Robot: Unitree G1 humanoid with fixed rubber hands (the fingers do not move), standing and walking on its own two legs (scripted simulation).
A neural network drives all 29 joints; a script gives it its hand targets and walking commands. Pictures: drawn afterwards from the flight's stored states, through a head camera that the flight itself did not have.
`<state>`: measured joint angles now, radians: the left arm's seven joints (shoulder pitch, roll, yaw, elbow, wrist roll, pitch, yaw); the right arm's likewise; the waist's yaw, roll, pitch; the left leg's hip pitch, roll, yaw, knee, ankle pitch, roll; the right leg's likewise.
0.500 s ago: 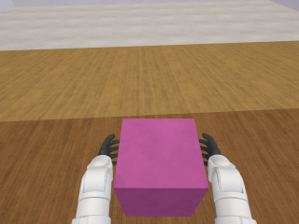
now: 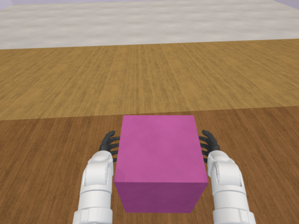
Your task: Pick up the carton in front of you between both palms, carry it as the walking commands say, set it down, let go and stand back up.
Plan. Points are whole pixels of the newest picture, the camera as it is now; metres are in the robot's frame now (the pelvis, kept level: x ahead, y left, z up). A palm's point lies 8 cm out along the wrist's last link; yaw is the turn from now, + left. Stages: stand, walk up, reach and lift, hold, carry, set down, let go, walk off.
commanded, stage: hold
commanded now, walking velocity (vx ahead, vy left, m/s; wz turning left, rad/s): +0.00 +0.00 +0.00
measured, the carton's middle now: (158, 165) +0.30 +0.00 -0.02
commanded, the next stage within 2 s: carry in 0.58 s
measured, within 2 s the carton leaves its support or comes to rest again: neither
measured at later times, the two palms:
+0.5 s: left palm (106, 157) +0.29 +0.15 +0.05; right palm (213, 156) +0.29 -0.15 +0.05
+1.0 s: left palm (114, 126) +0.38 +0.13 +0.08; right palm (213, 125) +0.38 -0.17 +0.08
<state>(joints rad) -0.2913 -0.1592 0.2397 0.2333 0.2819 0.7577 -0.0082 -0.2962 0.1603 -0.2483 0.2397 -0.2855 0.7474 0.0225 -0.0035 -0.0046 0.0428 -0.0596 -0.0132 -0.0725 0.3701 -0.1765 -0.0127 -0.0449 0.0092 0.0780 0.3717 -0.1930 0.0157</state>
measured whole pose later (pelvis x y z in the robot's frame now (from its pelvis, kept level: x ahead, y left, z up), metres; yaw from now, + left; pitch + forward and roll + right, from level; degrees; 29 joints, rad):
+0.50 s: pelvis +0.01 +0.00 +0.00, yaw +0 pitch -8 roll +0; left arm -0.24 -0.15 0.19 0.19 0.27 0.77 -0.01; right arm -0.24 0.15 -0.20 0.19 -0.27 0.76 0.02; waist 0.00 0.00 0.04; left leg -0.04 -0.01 -0.08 0.34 -0.17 -0.02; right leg -0.02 0.01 0.08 0.35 -0.19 0.01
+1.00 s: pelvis +0.11 -0.02 +0.00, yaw +0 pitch +5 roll +2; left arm -0.16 -0.13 0.09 -0.24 0.13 1.12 0.10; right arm -0.17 0.11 -0.12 -0.22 -0.09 1.11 -0.07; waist 0.00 -0.04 -0.16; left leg -0.37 0.01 0.16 0.51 -0.33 -0.01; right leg -0.16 -0.06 -0.02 0.43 -0.35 0.01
